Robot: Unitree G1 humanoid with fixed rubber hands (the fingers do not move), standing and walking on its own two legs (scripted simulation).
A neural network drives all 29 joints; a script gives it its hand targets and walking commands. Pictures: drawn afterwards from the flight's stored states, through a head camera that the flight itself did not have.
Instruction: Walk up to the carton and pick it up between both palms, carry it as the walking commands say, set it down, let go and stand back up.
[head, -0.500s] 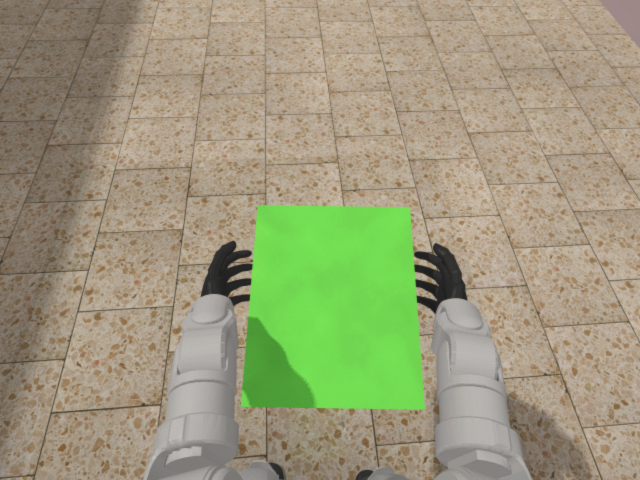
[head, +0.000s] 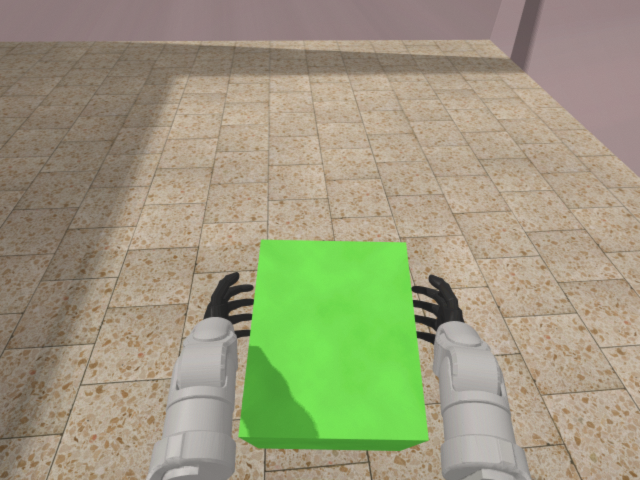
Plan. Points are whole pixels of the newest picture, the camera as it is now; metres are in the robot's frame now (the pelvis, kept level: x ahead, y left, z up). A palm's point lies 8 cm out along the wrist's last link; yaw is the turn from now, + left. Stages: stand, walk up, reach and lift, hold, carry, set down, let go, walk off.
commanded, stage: reach and lift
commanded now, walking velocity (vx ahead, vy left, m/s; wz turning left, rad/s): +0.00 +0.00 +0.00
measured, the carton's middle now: (331, 346) +0.33 +0.00 -0.05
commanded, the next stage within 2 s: hold in 1.14 s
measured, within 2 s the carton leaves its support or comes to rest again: neither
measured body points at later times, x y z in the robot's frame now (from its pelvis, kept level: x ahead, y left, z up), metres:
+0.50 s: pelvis +0.01 +0.00 +0.00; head -0.03 +0.00 +0.45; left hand +0.32 +0.15 +0.05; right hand +0.32 -0.15 +0.05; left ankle +0.03 +0.13 -0.74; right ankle +0.02 -0.14 -0.74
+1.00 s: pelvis +0.00 +0.00 +0.00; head -0.03 +0.00 +0.45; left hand +0.31 +0.15 +0.04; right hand +0.31 -0.15 +0.05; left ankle +0.03 +0.13 -0.74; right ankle +0.02 -0.14 -0.74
